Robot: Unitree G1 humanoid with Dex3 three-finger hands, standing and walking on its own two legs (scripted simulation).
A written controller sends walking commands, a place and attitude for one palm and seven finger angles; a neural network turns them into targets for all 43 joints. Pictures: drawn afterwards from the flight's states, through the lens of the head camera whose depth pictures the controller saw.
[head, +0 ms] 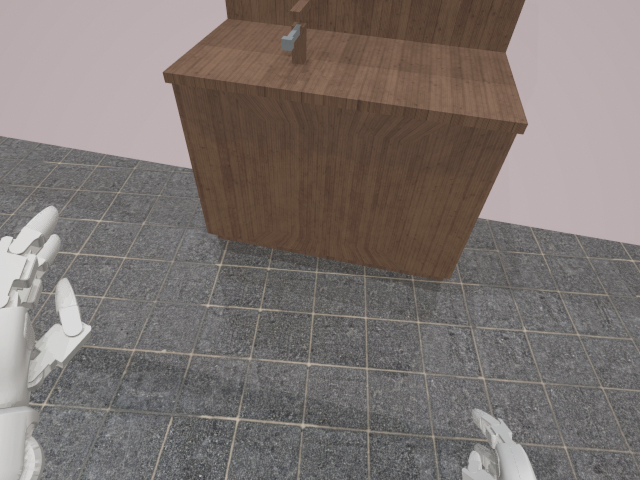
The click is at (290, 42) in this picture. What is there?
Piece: tap's lever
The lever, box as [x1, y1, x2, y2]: [281, 36, 293, 50]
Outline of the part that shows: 283,36 281,38 281,49 291,50 293,48 293,37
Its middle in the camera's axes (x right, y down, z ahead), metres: -0.09 -0.52 +1.03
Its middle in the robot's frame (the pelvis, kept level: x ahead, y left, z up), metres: +1.12 +0.17 +0.09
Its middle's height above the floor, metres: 0.86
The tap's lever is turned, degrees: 0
